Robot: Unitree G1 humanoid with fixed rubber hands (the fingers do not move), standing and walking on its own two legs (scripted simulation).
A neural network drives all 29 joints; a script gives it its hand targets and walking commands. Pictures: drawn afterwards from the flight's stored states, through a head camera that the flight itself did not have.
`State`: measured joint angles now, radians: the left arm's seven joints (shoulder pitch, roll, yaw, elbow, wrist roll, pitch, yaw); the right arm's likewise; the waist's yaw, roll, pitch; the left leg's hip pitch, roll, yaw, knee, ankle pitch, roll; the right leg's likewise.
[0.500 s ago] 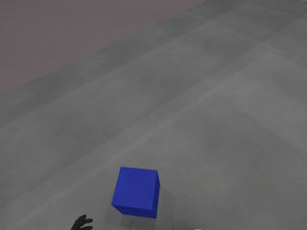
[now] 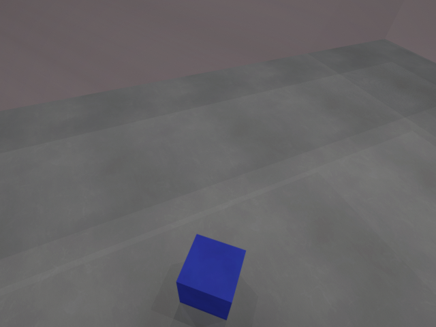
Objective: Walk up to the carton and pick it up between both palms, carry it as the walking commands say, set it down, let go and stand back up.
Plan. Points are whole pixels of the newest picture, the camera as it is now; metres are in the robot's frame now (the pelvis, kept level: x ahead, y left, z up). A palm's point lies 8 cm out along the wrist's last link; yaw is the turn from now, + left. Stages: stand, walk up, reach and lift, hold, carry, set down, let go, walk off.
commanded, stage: walk up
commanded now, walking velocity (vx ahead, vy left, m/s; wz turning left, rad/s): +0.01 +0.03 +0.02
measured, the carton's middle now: (211, 277) +0.45 +0.03 -0.64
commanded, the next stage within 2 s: none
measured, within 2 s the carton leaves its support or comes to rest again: neither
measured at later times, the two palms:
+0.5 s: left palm out of the picture +0.08 +0.23 -0.11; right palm out of the picture -0.07 -0.24 -0.12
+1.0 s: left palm out of the picture -0.02 +0.17 -0.11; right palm out of the picture +0.00 -0.29 -0.14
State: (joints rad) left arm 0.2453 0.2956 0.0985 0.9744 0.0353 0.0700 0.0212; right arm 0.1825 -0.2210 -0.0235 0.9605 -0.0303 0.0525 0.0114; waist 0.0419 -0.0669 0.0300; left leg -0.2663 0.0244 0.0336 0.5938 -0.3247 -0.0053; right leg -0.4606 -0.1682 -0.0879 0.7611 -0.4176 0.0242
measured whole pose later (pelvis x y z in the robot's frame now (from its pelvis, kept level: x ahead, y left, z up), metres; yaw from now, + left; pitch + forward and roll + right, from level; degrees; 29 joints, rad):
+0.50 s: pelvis +0.01 -0.01 +0.02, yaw -2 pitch +0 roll +0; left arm 0.19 0.20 0.05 1.05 0.01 -0.03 0.00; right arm 0.41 -0.20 -0.04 1.13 -0.03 -0.04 -0.03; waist -0.03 0.01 0.03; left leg -0.15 0.03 0.06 0.38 -0.23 -0.02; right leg -0.22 -0.03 -0.07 0.49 -0.30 0.03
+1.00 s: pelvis +0.01 -0.06 +0.02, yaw -5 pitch -1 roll +2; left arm 0.34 0.13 0.04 1.10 0.02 0.00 0.07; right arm 0.25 -0.21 -0.02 1.14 -0.06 0.07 -0.02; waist 0.06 0.02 0.05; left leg -0.27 0.06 0.02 0.76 -0.36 -0.09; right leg -0.19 0.02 -0.06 0.41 -0.22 -0.08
